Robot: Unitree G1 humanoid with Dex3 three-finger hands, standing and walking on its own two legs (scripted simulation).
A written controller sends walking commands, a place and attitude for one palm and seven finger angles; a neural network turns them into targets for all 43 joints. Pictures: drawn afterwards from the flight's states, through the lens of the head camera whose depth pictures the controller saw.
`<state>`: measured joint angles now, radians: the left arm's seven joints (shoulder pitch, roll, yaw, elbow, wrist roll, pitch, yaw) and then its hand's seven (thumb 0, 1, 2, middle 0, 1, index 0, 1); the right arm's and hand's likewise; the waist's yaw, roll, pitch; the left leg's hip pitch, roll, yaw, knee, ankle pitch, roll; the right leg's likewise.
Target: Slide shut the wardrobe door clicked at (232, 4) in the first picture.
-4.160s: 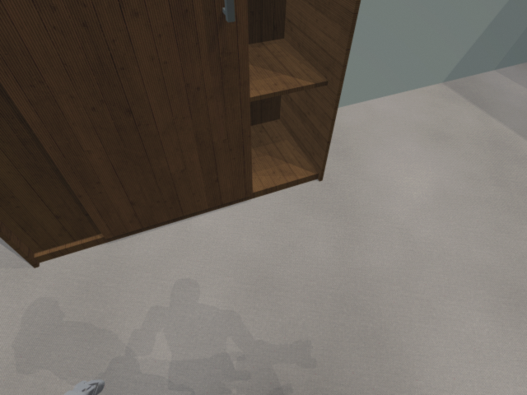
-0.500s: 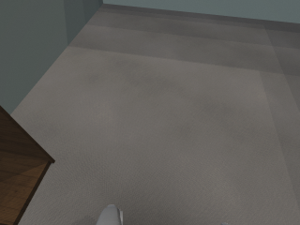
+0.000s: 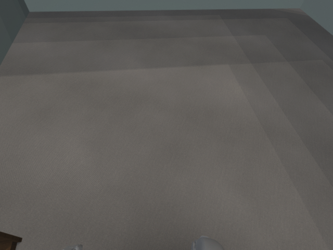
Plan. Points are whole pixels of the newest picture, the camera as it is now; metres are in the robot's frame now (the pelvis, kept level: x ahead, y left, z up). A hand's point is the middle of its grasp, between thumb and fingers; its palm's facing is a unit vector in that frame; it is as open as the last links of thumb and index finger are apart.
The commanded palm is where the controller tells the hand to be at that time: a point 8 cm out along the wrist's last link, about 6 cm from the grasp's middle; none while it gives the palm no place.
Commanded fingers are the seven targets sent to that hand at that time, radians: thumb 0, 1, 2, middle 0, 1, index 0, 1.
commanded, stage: walk to a spot facing it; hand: left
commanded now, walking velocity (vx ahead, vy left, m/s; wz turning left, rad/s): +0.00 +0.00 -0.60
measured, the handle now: out of the picture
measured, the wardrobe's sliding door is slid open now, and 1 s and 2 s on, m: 0.38 0.38 0.38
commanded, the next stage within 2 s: turn to face it in 1.76 s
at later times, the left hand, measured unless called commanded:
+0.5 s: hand (115, 228) +0.19 +0.15 -0.17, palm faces -0.27 -0.94 -0.22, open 7.4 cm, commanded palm none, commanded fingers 0.00 0.90 0.90 -0.20 -0.30 -0.20 -0.30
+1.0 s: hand (137, 213) +0.24 +0.10 -0.17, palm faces -0.59 -0.78 -0.24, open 7.4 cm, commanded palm none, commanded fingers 0.00 0.90 0.90 -0.20 -0.30 -0.20 -0.30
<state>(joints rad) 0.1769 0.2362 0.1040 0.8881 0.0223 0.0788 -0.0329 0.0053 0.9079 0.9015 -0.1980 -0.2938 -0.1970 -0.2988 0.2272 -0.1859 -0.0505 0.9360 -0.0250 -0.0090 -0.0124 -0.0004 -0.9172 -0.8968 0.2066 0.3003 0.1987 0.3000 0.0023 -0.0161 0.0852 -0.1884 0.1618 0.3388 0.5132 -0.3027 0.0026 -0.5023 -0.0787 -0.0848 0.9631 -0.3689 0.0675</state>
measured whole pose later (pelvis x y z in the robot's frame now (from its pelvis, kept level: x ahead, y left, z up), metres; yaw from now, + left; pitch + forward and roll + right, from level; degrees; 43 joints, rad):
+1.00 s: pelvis +0.03 -0.01 -0.01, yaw -38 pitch +1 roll +0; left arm 0.15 0.23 0.08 0.89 0.02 0.06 -0.03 0.01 0.91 0.90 -0.20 -0.29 -0.20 -0.30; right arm 0.27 -0.22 -0.07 0.94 -0.02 0.01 0.00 0.00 -0.91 -0.90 0.21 0.30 0.20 0.30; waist -0.02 0.02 0.09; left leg -0.24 0.21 0.33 0.66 -0.39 -0.04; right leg -0.29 -0.03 -0.10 0.60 -0.30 0.01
